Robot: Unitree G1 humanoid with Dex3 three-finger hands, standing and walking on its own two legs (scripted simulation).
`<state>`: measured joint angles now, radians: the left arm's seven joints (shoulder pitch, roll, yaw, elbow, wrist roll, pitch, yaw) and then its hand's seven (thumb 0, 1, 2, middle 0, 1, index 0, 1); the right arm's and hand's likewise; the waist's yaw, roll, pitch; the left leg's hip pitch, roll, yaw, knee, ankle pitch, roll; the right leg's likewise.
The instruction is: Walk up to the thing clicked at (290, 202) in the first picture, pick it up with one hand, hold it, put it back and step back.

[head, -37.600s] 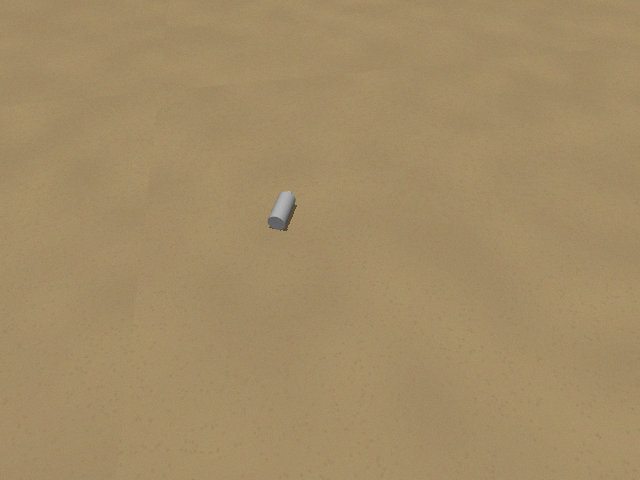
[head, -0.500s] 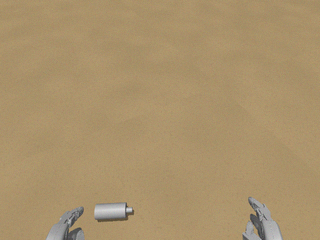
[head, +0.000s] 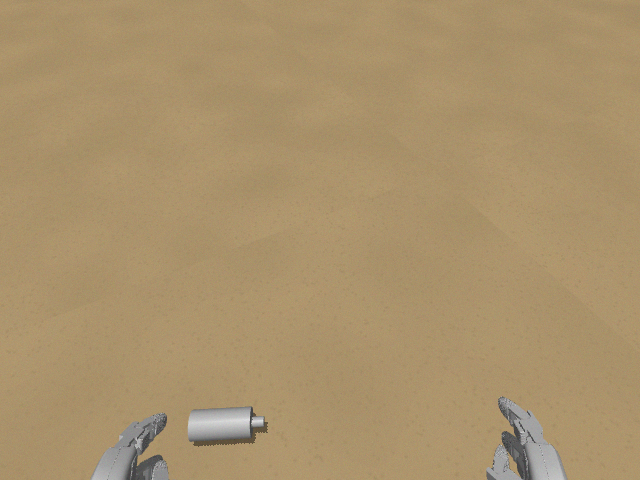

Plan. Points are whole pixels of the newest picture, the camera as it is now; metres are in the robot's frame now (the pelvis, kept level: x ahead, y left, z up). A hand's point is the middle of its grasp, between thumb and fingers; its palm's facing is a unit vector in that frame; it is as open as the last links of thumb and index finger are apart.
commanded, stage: home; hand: left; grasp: from above
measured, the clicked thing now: (228, 423) +0.42 +0.24 -0.68
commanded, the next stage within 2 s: stand in 0.40 s
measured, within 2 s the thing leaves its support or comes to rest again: neither
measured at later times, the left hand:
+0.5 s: hand out of the picture +0.15 +0.18 -0.05, palm faces +0.03 -0.98 -0.20, open 7.4 cm
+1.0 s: hand out of the picture +0.05 +0.24 -0.11, palm faces +0.03 -0.95 -0.30, open 7.4 cm
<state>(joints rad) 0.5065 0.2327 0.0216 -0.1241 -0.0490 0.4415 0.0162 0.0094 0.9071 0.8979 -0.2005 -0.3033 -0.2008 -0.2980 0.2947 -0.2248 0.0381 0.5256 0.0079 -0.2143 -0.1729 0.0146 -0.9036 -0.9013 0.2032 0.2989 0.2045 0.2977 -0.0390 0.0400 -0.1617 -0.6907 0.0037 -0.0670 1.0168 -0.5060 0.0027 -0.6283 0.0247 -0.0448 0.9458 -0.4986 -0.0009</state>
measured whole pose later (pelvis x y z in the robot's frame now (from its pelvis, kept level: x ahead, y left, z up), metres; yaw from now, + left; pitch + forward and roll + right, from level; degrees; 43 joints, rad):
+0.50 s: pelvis +0.00 +0.00 +0.00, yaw +0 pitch +10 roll -3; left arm 0.51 0.24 0.02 -0.12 -0.05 0.44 0.02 0.01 0.91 0.90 -0.20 -0.30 -0.20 -0.30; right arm 0.30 -0.23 0.04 0.52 0.01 -0.21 -0.17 0.01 -0.90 -0.90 0.20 0.30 0.20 0.30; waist -0.04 0.04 -0.16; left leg -0.69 0.00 -0.07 1.02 -0.50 0.00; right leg -0.63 0.02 -0.04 0.95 -0.49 0.00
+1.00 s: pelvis -0.01 +0.02 +0.06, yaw +0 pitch -3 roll +0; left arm 0.20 0.27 0.04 1.00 0.03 0.02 0.03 0.01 0.91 0.90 -0.20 -0.30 -0.20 -0.30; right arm 0.19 -0.27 -0.04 1.02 -0.04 -0.01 -0.03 0.01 -0.91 -0.90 0.20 0.30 0.20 0.30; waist 0.02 -0.01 0.06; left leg -0.18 -0.04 -0.02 0.50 -0.26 0.03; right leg -0.15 -0.03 0.00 0.48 -0.28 0.03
